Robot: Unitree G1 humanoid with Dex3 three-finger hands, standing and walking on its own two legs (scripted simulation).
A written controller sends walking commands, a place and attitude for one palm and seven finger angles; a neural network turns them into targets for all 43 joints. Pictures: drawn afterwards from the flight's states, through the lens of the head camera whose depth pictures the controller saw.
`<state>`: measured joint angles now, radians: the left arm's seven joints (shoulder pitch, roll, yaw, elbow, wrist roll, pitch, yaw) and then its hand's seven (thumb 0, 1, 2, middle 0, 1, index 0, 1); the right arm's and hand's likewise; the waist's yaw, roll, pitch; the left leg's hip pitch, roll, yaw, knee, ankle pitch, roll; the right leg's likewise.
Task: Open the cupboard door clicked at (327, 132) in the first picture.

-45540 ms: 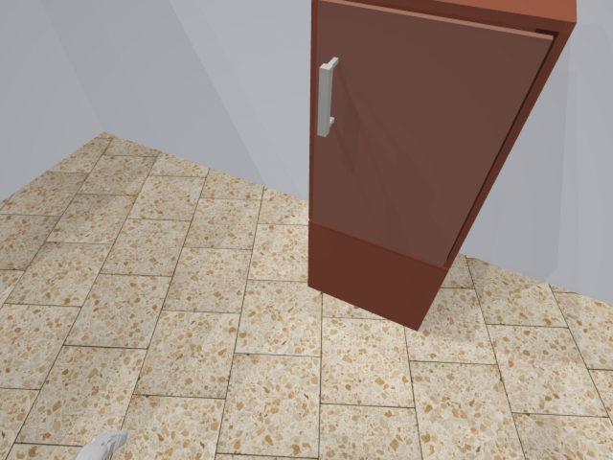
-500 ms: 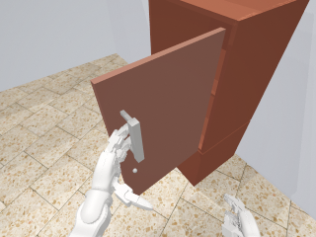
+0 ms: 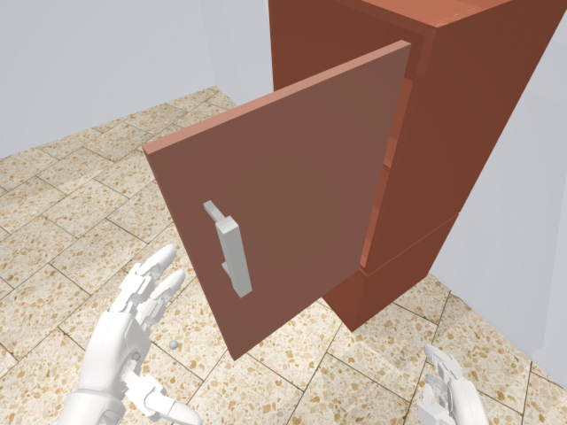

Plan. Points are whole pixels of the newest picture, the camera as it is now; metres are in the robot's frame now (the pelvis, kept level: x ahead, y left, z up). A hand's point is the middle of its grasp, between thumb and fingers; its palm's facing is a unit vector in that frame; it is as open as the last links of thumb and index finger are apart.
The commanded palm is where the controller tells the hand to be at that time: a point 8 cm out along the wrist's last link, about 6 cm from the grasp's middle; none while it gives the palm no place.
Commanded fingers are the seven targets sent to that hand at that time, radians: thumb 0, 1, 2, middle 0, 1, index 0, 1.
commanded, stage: slide the hand sideways off the handle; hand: left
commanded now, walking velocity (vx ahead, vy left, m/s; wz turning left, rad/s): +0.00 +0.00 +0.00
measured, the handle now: (228, 251) +0.32 +0.10 +0.10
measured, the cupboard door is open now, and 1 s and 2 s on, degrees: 92 92 92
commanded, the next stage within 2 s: draw the hand back to the body in 0.16 s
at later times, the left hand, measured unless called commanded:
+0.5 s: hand (129, 350) +0.18 +0.18 +0.12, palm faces -0.05 -1.00 -0.08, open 16.3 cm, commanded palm +0.15 +0.24 +0.12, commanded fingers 0.00 -0.50 0.30 -0.15 -0.30 -0.15 -0.30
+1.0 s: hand (61, 334) +0.18 +0.24 +0.14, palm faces +0.29 -0.90 -0.31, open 14.6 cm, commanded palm +0.14 +0.29 +0.16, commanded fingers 0.00 0.13 0.57 -0.17 -0.30 -0.17 -0.30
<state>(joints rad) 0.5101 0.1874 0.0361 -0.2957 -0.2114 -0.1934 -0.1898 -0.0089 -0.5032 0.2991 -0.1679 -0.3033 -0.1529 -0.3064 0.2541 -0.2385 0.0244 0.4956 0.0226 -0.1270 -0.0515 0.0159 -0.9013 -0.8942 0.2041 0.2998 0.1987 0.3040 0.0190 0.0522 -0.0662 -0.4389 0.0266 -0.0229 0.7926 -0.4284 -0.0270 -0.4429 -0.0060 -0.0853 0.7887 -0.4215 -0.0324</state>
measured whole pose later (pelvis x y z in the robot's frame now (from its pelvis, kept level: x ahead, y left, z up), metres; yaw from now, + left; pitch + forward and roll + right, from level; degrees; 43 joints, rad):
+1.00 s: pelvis -0.01 +0.03 +0.02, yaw +0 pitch -1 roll -1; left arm 0.55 0.28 0.16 -0.46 -0.06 -0.04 0.09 -0.01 -0.20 0.43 -0.17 -0.30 -0.16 -0.30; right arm 0.23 -0.21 0.06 0.56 0.01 -0.18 -0.10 0.02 -0.90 -0.89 0.21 0.30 0.20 0.30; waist 0.06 0.06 -0.01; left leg -0.25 0.00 0.00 0.61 -0.34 0.01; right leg -0.23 -0.02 -0.07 0.57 -0.31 0.01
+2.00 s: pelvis +0.01 +0.02 +0.04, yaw -1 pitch -4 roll -1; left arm 0.45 0.32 0.34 -0.37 -0.06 -0.09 0.12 0.02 0.89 0.90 -0.21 -0.30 -0.21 -0.31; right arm 0.18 -0.22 0.01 0.65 0.00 -0.10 -0.08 0.02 -0.90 -0.89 0.21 0.30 0.20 0.30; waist 0.07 0.07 0.03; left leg -0.08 0.02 0.01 0.42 -0.27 -0.01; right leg -0.07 0.00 -0.06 0.38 -0.24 -0.01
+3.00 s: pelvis -0.15 +0.05 +0.02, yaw +0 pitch +2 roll -4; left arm 0.54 0.44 0.50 -0.54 -0.04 -0.22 0.19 0.02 0.88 0.90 -0.21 -0.30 -0.21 -0.31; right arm 0.22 -0.16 0.00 0.63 -0.01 -0.11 -0.06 0.02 -0.90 -0.89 0.21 0.30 0.20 0.30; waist 0.00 0.03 0.01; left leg -0.50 0.04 -0.01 0.50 -0.05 0.03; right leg -0.32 0.07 -0.02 0.90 -0.49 0.01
